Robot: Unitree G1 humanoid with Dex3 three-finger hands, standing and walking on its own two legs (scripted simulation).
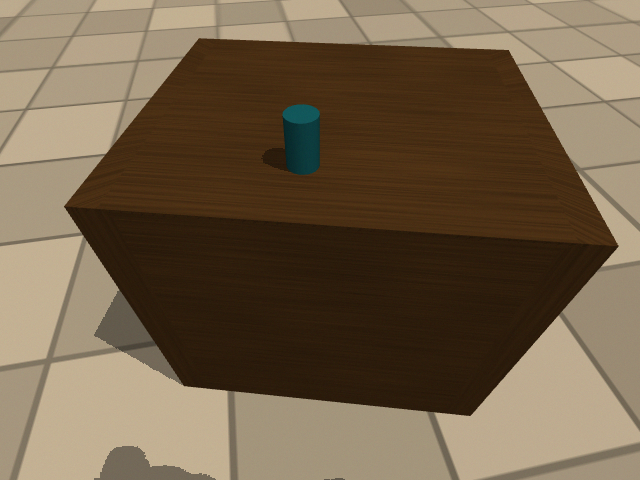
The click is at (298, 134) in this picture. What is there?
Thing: squat round
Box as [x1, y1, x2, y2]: [283, 104, 319, 174]
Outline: 299,104 290,106 283,111 286,165 288,169 294,173 306,174 317,169 319,165 319,112 316,108 310,105
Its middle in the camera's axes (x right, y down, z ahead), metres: -0.03 -0.18 +0.71
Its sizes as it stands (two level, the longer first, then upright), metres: 0.065 0.065 0.108
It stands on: a support 0.80 m high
